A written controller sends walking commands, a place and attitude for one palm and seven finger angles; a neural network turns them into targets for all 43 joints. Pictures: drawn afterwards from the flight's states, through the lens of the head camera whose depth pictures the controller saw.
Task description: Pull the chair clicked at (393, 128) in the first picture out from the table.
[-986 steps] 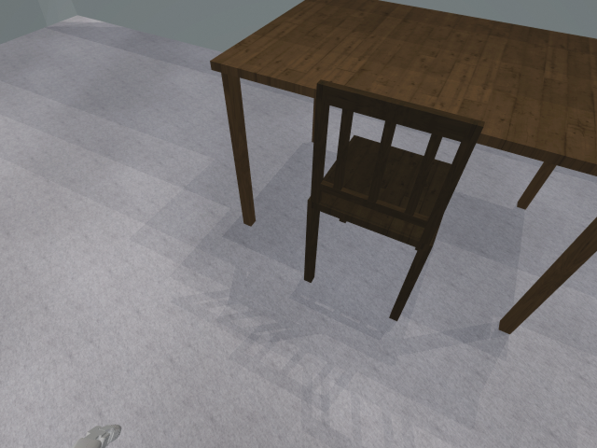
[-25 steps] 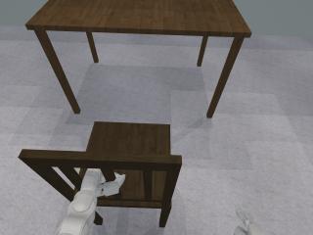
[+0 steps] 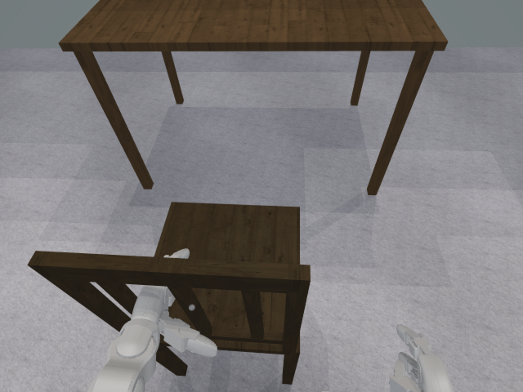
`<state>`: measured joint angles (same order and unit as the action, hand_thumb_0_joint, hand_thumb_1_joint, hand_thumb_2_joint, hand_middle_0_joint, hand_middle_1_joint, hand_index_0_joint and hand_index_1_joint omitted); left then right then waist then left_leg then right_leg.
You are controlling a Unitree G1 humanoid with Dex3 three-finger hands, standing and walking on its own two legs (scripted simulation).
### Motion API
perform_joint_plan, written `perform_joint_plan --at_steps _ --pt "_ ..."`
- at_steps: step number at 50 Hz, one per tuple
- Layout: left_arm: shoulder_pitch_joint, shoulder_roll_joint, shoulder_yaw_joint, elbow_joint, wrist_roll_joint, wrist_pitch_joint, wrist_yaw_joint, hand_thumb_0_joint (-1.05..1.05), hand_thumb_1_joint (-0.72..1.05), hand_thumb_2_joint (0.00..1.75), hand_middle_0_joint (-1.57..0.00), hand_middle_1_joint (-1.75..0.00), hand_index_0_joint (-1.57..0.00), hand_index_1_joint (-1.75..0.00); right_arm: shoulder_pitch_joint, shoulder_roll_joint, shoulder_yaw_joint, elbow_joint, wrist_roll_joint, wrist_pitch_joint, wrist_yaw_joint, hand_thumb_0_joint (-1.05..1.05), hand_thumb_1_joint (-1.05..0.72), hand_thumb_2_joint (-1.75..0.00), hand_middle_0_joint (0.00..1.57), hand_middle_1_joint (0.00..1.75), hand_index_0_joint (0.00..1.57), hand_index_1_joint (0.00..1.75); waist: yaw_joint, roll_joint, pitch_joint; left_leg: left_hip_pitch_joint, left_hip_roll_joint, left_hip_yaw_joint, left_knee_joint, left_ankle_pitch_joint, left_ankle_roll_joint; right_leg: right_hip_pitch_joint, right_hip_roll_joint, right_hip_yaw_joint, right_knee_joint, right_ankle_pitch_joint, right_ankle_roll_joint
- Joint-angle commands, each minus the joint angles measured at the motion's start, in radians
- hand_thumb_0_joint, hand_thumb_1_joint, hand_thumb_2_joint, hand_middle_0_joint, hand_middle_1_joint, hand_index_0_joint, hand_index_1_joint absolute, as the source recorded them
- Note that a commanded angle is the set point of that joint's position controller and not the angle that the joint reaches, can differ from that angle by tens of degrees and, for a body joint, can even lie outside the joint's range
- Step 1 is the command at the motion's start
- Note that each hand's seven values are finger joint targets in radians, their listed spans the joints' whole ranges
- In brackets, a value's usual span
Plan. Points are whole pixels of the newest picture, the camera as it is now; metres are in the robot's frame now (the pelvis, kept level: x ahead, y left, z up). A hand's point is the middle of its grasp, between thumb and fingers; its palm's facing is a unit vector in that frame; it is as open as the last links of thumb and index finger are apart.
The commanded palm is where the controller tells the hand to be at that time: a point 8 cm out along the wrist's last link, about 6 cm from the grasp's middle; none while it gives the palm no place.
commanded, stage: open the thumb and straighten the fingers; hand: left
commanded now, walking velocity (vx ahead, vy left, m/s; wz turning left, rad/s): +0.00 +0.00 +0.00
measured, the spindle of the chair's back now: (193, 309) +0.27 +0.13 -0.08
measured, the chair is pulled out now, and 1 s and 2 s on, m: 0.67 0.67 0.67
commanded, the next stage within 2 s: draw the fingers out of the gap in 0.06 s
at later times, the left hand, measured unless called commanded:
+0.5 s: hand (177, 347) +0.20 +0.14 -0.03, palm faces -0.06 -0.99 -0.15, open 17.5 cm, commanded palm +0.19 +0.19 -0.01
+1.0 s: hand out of the picture +0.14 +0.14 -0.03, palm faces -0.04 -0.99 -0.14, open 17.4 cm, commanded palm +0.10 +0.19 -0.01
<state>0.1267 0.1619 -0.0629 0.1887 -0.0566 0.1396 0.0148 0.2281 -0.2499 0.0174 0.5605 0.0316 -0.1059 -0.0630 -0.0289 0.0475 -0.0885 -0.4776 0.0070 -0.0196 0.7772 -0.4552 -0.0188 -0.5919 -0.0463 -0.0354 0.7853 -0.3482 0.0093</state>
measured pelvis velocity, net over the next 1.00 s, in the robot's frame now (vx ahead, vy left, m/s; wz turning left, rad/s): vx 0.00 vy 0.01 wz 0.02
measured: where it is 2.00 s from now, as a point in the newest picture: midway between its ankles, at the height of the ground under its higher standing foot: outside the picture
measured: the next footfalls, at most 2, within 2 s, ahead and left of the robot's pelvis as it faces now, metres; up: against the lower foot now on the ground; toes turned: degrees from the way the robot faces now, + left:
none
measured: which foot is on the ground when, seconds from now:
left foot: down 0.00-1.00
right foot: down 0.00-1.00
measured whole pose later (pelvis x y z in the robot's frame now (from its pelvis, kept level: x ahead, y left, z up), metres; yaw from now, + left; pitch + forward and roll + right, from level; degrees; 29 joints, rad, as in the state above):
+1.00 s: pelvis +0.00 +0.01 -0.02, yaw +1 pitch +10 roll -1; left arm 0.68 0.20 -0.14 -0.31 -0.02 0.19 0.01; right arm 0.25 -0.22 0.02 0.44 0.04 -0.15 -0.11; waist -0.01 0.05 -0.15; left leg -0.61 0.00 -0.05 0.98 -0.55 0.00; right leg -0.69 -0.06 -0.06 0.93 -0.42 0.02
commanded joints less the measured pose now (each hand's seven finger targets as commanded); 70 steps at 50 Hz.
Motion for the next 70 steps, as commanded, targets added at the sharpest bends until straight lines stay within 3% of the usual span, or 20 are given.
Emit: perform_joint_plan --at_steps 1,7,8,15,18,23,30,32,36,40,43,48,52,53,55,59,62,64,67,70 --pt "-0.098 0.086 0.035 -0.232 -0.009 -0.028 -0.015 0.00 -0.55 0.20 0.00 0.00 0.00 0.00 -0.039 -0.126 -0.046 -0.158 0.007 -0.054 -0.017 0.00 -0.90 -0.90 0.20 0.30 0.20 0.30 -0.019 -0.091 -0.219 -0.016 -0.001 0.026 -0.074 0.321 0.031 0.232 -0.005 -0.024 -0.074 0.318 -0.012" --pt "-0.034 0.098 0.036 -0.305 -0.013 -0.002 -0.029 0.00 -0.55 0.20 0.00 0.00 0.00 0.00 -0.034 -0.128 -0.045 -0.173 0.004 -0.068 -0.024 0.00 -0.90 -0.90 0.20 0.30 0.20 0.30 -0.015 -0.075 -0.234 -0.028 -0.007 0.024 -0.050 0.329 0.032 0.236 -0.010 -0.029 -0.059 0.339 -0.012" --pt "-0.026 0.146 0.084 -0.296 -0.012 -0.003 -0.023 0.00 -0.55 0.20 0.00 0.00 0.00 0.00 -0.031 -0.132 -0.046 -0.172 0.005 -0.066 -0.028 0.00 -0.90 -0.90 0.20 0.30 0.20 0.30 -0.012 -0.080 -0.218 -0.046 -0.008 0.026 -0.043 0.320 0.031 0.231 -0.010 -0.025 -0.058 0.335 -0.012" --pt "0.113 0.128 0.056 -0.402 -0.005 -0.007 -0.015 0.00 -0.55 0.20 0.00 0.00 0.00 0.00 -0.036 -0.118 -0.043 -0.201 0.005 -0.074 -0.030 0.00 -0.90 -0.90 0.20 0.30 0.20 0.30 -0.004 -0.038 -0.217 -0.054 -0.011 0.021 -0.032 0.310 0.031 0.214 -0.010 -0.026 -0.045 0.301 -0.017" --pt "0.150 0.122 0.042 -0.421 -0.005 -0.004 -0.023 0.00 -0.55 0.20 0.00 0.00 0.00 0.00 -0.037 -0.121 -0.042 -0.209 0.006 -0.079 -0.036 0.00 -0.90 -0.90 0.20 0.30 0.20 0.30 -0.013 -0.079 -0.192 -0.074 -0.010 0.016 -0.025 0.277 0.034 0.186 -0.006 -0.031 -0.045 0.254 -0.012" --pt "0.191 0.118 0.023 -0.478 -0.010 -0.007 -0.029 0.00 -0.55 0.20 0.00 0.00 0.00 0.00 -0.038 -0.120 -0.040 -0.216 0.005 -0.098 -0.047 0.00 -0.90 -0.90 0.20 0.30 0.20 0.30 -0.018 -0.073 -0.180 -0.075 -0.013 0.004 -0.012 0.247 0.038 0.147 -0.004 -0.037 -0.043 0.194 -0.009" --pt "0.326 0.115 0.013 -0.550 0.007 -0.004 -0.015 0.00 -0.55 0.20 0.00 0.00 0.00 0.00 -0.051 -0.107 -0.042 -0.230 0.006 -0.109 -0.049 0.00 -0.90 -0.90 0.20 0.30 0.20 0.30 -0.001 -0.034 -0.180 -0.084 -0.014 -0.007 -0.007 0.251 0.030 0.126 -0.003 -0.048 -0.017 0.168 -0.018" --pt "0.340 0.101 -0.009 -0.562 0.014 0.004 -0.013 0.00 -0.55 0.20 0.00 0.00 0.00 0.00 -0.053 -0.103 -0.040 -0.235 0.006 -0.108 -0.048 0.00 -0.90 -0.90 0.20 0.30 0.20 0.30 -0.008 -0.040 -0.158 -0.091 -0.012 -0.010 -0.005 0.230 0.031 0.104 -0.001 -0.049 -0.018 0.141 -0.016" --pt "0.450 0.080 -0.028 -0.608 0.021 0.014 -0.009 0.00 -0.55 0.20 0.00 0.00 0.00 0.00 -0.061 -0.091 -0.043 -0.256 0.006 -0.107 -0.048 0.00 -0.90 -0.90 0.20 0.30 0.20 0.30 0.006 -0.056 -0.161 -0.104 -0.013 -0.015 -0.002 0.234 0.030 0.106 0.000 -0.056 -0.005 0.135 -0.019" --pt "0.484 0.080 -0.051 -0.675 0.036 0.008 0.000 0.00 -0.55 0.20 0.00 0.00 0.00 0.00 -0.061 -0.089 -0.043 -0.274 0.006 -0.107 -0.050 0.00 -0.90 -0.90 0.20 0.30 0.20 0.30 0.005 -0.026 -0.146 -0.112 -0.014 -0.019 0.004 0.211 0.029 0.072 0.003 -0.059 0.007 0.097 -0.022" --pt "0.506 0.096 -0.035 -0.681 0.041 0.003 0.005 0.00 -0.55 0.20 0.00 0.00 0.00 0.00 -0.059 -0.085 -0.044 -0.278 0.006 -0.101 -0.054 0.00 -0.90 -0.90 0.20 0.30 0.20 0.30 0.002 -0.055 -0.125 -0.138 -0.016 -0.018 0.018 0.176 0.033 0.054 0.007 -0.055 0.006 0.064 -0.020" --pt "0.610 0.082 -0.050 -0.737 0.042 -0.013 -0.004 0.00 -0.55 0.20 0.00 0.00 0.00 0.00 -0.059 -0.074 -0.049 -0.297 0.009 -0.101 -0.055 0.00 -0.90 -0.90 0.20 0.30 0.20 0.30 0.015 -0.008 -0.153 -0.134 -0.017 -0.018 0.032 0.205 0.029 0.052 0.008 -0.056 0.029 0.086 -0.026" --pt "0.692 0.063 -0.078 -0.761 0.043 -0.019 -0.017 0.00 -0.55 0.20 0.00 0.00 0.00 0.00 -0.060 -0.068 -0.057 -0.307 0.013 -0.101 -0.054 0.00 -0.90 -0.90 0.20 0.30 0.20 0.30 0.010 -0.044 -0.155 -0.147 -0.016 -0.019 0.049 0.227 0.030 0.045 0.011 -0.056 0.040 0.118 -0.023" --pt "0.609 -0.012 -0.045 -0.875 -0.083 -0.148 -0.018 0.00 -0.55 0.20 0.00 0.00 0.00 0.00 -0.058 -0.059 -0.054 -0.296 0.012 -0.126 -0.053 0.00 -0.90 -0.90 0.20 0.30 0.20 0.30 0.009 -0.097 -0.124 -0.179 -0.026 -0.023 0.084 0.227 0.020 -0.001 0.022 -0.085 0.060 0.141 -0.021" --pt "0.653 0.060 0.010 -0.838 -0.078 -0.238 -0.016 0.00 -0.55 0.20 0.00 0.00 0.00 0.00 -0.055 -0.065 -0.060 -0.263 0.011 -0.147 -0.050 0.00 -0.90 -0.90 0.20 0.30 0.20 0.30 0.026 -0.062 -0.144 -0.185 -0.027 -0.021 0.092 0.215 0.016 -0.001 0.025 -0.074 0.079 0.116 -0.028" --pt "0.663 0.109 0.089 -0.868 -0.098 -0.373 -0.028 0.00 -0.55 0.20 0.00 0.00 0.00 0.00 -0.044 -0.053 -0.076 -0.236 0.018 -0.155 -0.035 0.00 -0.90 -0.90 0.20 0.30 0.20 0.30 0.042 0.009 -0.174 -0.194 -0.024 -0.018 0.120 0.241 0.006 -0.013 0.022 -0.065 0.113 0.123 -0.034" --pt "0.659 0.081 0.070 -0.832 -0.103 -0.478 -0.071 0.00 -0.55 0.20 0.00 0.00 0.00 0.00 -0.068 -0.044 -0.080 -0.220 0.022 -0.146 -0.014 0.00 -0.90 -0.90 0.20 0.30 0.20 0.30 0.037 0.011 -0.149 -0.225 -0.018 -0.016 0.143 0.213 0.004 -0.055 0.021 -0.062 0.135 0.093 -0.032" --pt "0.635 0.101 0.082 -0.802 -0.113 -0.536 -0.118 0.00 -0.55 0.20 0.00 0.00 0.00 0.00 -0.084 -0.048 -0.085 -0.211 0.024 -0.143 -0.004 0.00 -0.90 -0.90 0.20 0.30 0.20 0.30 0.029 -0.018 -0.145 -0.262 -0.013 -0.014 0.165 0.186 0.013 -0.061 0.018 -0.045 0.134 0.074 -0.032" --pt "0.654 0.136 0.134 -0.797 -0.146 -0.486 -0.175 0.00 -0.55 0.20 0.00 0.00 0.00 0.00 -0.108 -0.059 -0.082 -0.243 0.038 -0.130 -0.009 0.00 -0.90 -0.90 0.20 0.30 0.20 0.30 0.036 -0.017 -0.173 -0.240 -0.014 -0.010 0.128 0.123 0.021 0.001 0.011 -0.032 0.087 0.011 -0.025" --pt "0.646 0.175 0.216 -0.843 -0.187 -0.407 -0.179 0.00 -0.55 0.20 0.00 0.00 0.00 0.00 -0.121 -0.057 -0.076 -0.258 0.048 -0.118 -0.033 0.00 -0.90 -0.90 0.20 0.30 0.20 0.30 0.048 -0.027 -0.200 -0.204 -0.015 -0.016 0.092 0.127 0.026 0.067 0.009 -0.034 0.053 0.012 -0.023"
